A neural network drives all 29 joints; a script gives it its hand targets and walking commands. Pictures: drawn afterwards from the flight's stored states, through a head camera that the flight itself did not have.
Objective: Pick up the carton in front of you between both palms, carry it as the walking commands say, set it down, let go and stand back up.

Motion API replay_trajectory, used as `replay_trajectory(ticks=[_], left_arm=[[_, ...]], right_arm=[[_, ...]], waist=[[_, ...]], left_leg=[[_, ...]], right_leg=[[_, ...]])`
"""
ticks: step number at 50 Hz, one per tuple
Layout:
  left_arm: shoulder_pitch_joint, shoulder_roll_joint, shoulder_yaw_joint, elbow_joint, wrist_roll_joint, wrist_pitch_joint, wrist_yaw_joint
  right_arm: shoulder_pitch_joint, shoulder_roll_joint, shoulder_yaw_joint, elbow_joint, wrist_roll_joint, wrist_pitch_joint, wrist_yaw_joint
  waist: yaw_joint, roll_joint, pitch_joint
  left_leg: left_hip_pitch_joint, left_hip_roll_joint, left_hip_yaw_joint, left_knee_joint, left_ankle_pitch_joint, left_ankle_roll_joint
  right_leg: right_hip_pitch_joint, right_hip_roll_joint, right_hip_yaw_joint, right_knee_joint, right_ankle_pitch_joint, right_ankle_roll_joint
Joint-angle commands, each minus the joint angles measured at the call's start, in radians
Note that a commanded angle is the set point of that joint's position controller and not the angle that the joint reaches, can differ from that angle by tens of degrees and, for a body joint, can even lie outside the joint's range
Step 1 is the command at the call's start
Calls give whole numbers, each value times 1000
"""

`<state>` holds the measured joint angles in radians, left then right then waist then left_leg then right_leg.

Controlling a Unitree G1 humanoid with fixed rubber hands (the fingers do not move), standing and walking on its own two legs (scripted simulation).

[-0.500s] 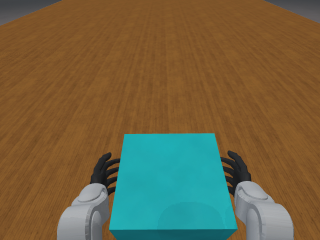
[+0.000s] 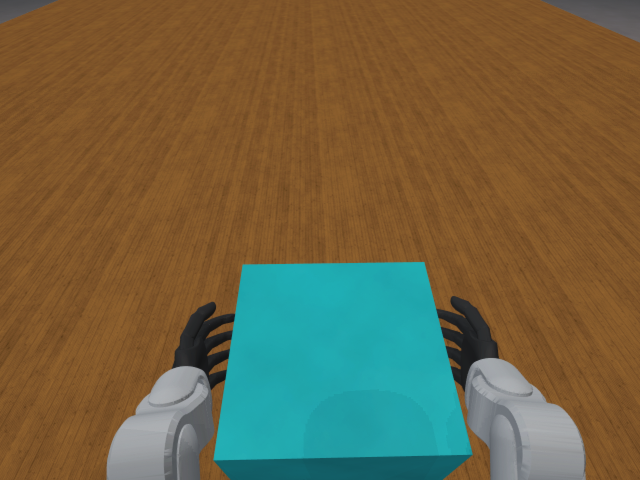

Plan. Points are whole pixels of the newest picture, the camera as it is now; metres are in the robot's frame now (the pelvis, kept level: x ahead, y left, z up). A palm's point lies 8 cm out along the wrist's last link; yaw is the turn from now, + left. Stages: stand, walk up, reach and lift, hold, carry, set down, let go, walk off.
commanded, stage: carry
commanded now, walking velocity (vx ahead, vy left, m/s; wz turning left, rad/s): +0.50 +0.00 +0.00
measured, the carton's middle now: (334, 390) +0.25 +0.00 +0.03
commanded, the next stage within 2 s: none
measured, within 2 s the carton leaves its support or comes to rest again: neither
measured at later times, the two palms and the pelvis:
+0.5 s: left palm (234, 201) +0.55 +0.15 +0.10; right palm (413, 195) +0.56 -0.15 +0.11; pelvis +0.32 +0.00 +0.00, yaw +0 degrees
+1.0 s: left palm (251, 164) +0.68 +0.14 +0.10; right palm (406, 163) +0.68 -0.16 +0.10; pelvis +0.43 +0.00 +0.00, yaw -1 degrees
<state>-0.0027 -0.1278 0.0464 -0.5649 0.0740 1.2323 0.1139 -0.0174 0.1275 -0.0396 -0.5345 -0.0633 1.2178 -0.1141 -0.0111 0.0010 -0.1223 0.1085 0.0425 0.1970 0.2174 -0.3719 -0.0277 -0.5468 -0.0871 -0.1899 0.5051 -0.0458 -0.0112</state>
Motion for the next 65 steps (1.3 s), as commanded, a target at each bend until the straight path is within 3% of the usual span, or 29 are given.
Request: replay_trajectory(ticks=[1,2,3,4,5,7,8,9,11,14,19,21,23,24,25,26,27,29,31,34,35,37,41,44,56,65], left_arm=[[-390,-752,-650,-12,-327,8,-154],[-387,-752,-638,-3,-326,10,-155],[-392,-744,-627,9,-318,10,-157],[-366,-768,-625,42,-318,5,-162],[-385,-803,-634,20,-335,-1,-171],[-408,-900,-662,13,-344,-26,-188],[-430,-933,-676,7,-351,-38,-194],[-442,-953,-685,3,-359,-49,-199],[-424,-952,-691,-2,-364,-65,-209],[-396,-918,-698,-13,-368,-76,-219],[-355,-832,-678,-54,-349,-64,-203],[-347,-795,-663,-60,-334,-48,-191],[-356,-755,-654,-58,-326,-26,-179],[-365,-733,-648,-53,-324,-15,-173],[-380,-713,-641,-50,-323,1,-167],[-382,-713,-653,-42,-331,16,-165],[-379,-731,-663,-41,-334,20,-168],[-418,-807,-681,-25,-340,12,-180],[-467,-879,-697,-26,-350,-6,-188],[-467,-905,-703,-36,-352,-23,-189],[-483,-906,-705,-54,-351,-27,-187],[-473,-873,-687,-25,-341,-15,-184],[-392,-824,-647,52,-313,-1,-182],[-430,-845,-652,43,-322,-7,-187],[-444,-861,-669,10,-339,-19,-188],[-421,-843,-662,50,-314,-21,-196]], right_arm=[[-388,732,635,-52,314,20,162],[-393,725,637,-54,314,24,160],[-411,728,646,-66,318,31,160],[-407,739,650,-70,321,36,163],[-424,784,670,-57,328,27,170],[-428,885,682,-34,330,2,185],[-429,925,690,-26,332,-12,191],[-430,949,696,-22,327,-25,192],[-395,971,700,-7,309,-50,187],[-352,954,700,-10,288,-69,174],[-374,872,712,-87,313,-48,162],[-378,829,707,-93,325,-28,161],[-370,786,686,-85,325,-7,161],[-370,762,671,-75,320,6,160],[-376,745,653,-56,321,15,159],[-348,742,638,-24,319,18,160],[-321,765,626,-7,319,17,163],[-360,833,626,-8,326,8,178],[-400,894,640,-10,334,-6,190],[-419,919,648,-25,336,-20,197],[-451,919,661,-50,339,-20,200],[-441,886,657,-32,334,-10,194],[-392,829,637,24,313,11,181],[-423,855,646,27,321,7,182],[-427,872,660,-5,326,-6,181],[-411,850,657,23,309,-8,193]], waist=[[20,141,-77],[36,84,-146],[50,-121,-235],[44,-359,-283],[39,-258,-257],[31,-71,-248],[26,-40,-235],[27,-66,-235],[26,-113,-214],[17,-128,-170],[24,-184,-123],[28,-174,-113],[12,-116,-110],[11,-87,-133],[13,59,-194],[1,198,-283],[4,215,-294],[9,152,-276],[7,168,-268],[13,98,-288],[14,56,-253],[6,-2,-235],[10,-21,-244],[11,-24,-231],[13,-20,-231],[13,-12,-176]], left_leg=[[-68,167,43,222,761,74],[-178,130,51,413,695,51],[-433,58,33,716,478,6],[-663,-75,-41,969,-41,-16],[-739,-22,-169,1108,-104,19],[-745,74,-215,1063,-5,63],[-719,101,-221,968,46,60],[-684,96,-195,918,83,53],[-670,80,-153,805,117,37],[-680,49,-89,617,163,12],[-582,-4,-14,363,338,4],[-500,-18,6,286,406,7],[-320,-26,43,129,550,8],[-194,30,-4,121,669,5],[-27,203,-169,215,1094,62],[128,333,-330,238,1257,200],[98,358,-375,183,1177,237],[9,301,-292,123,898,189],[-54,237,-221,103,689,133],[-167,187,-141,130,449,91],[-165,165,-101,165,458,76],[-196,140,-102,230,609,67],[-211,135,-96,340,825,64],[-235,121,-84,356,801,53],[-239,115,-90,357,688,50],[-265,125,-100,323,585,52]], right_leg=[[284,96,-105,-61,-51,-14],[488,78,-77,-60,-104,-12],[713,-176,319,-124,-256,-103],[838,-339,709,-304,-218,-222],[806,-354,646,-294,-48,-231],[688,-299,443,-248,102,-174],[632,-272,375,-272,72,-136],[596,-250,312,-295,32,-111],[559,-224,230,-331,14,-103],[569,-189,114,-301,253,-113],[560,-144,-7,-231,481,-71],[553,-131,-25,-169,436,-47],[492,-97,-59,-39,376,3],[430,-85,-40,27,299,37],[311,-39,-28,180,-21,74],[194,13,38,292,-344,83],[171,32,86,328,-560,69],[209,8,139,141,-592,39],[288,25,103,-26,-435,33],[418,-13,89,-138,-149,42],[375,-55,116,-149,-111,43],[396,-87,121,-68,81,42],[404,-77,110,-9,311,42],[410,-73,107,-4,371,44],[444,-80,97,-8,360,30],[411,-77,97,-36,193,21]])
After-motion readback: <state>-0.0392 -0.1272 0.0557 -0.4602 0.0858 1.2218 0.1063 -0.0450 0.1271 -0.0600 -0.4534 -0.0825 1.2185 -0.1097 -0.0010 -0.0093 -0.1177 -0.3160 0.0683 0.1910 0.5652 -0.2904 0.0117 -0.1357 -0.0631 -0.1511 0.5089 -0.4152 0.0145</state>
